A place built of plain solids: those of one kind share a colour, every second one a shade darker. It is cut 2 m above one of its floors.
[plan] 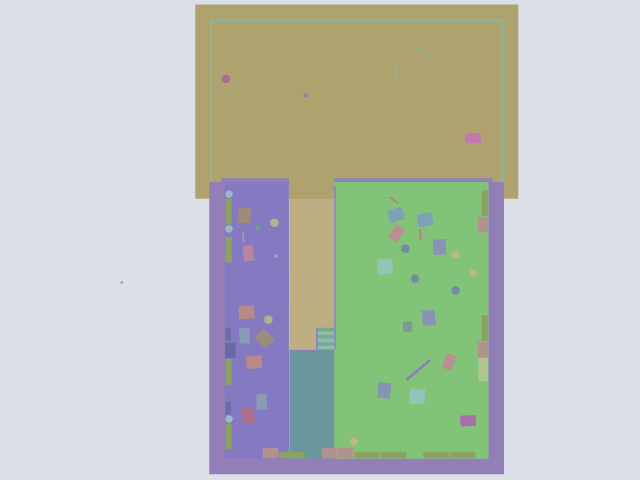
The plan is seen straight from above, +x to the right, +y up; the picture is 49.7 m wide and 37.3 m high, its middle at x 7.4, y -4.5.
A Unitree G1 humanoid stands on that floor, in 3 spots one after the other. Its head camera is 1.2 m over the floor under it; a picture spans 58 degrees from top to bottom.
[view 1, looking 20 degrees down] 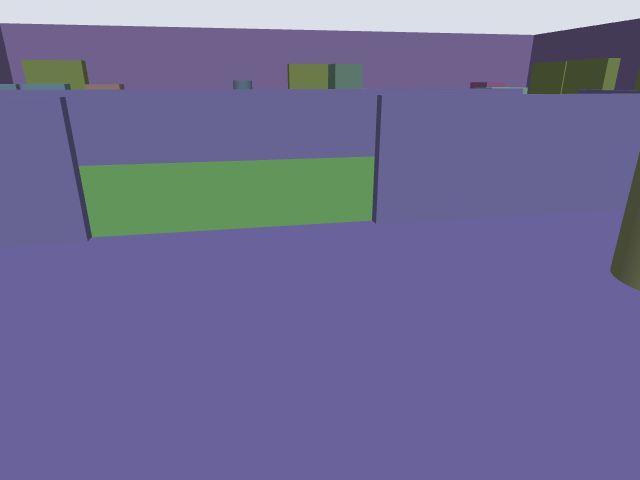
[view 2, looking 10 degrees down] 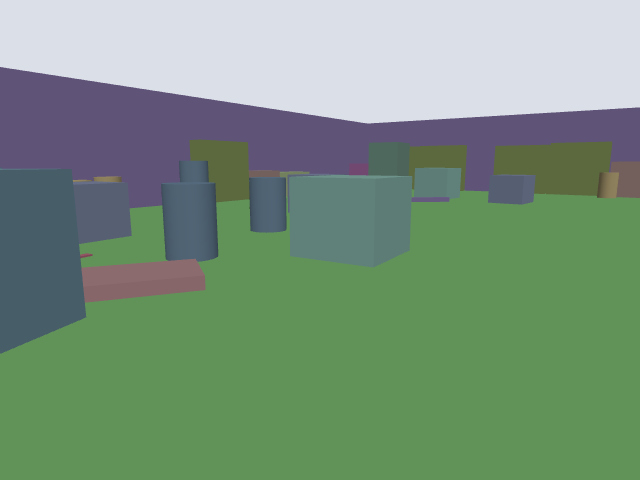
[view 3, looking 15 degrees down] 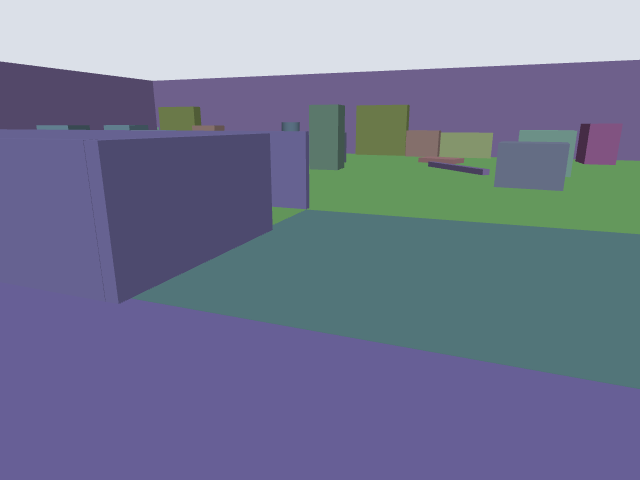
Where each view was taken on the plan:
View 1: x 1.34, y -8.00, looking -11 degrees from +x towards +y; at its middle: floor_west_asphalt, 3.51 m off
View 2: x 9.50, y -1.60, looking -55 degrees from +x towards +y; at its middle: load_drums_east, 5.41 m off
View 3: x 2.80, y -15.40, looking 21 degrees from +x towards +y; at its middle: floor_north_asphalt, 4.63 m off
